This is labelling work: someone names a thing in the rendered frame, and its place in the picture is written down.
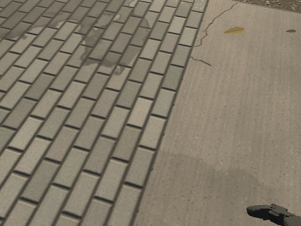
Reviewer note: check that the right robot hand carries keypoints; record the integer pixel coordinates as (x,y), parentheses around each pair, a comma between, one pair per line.
(275,213)

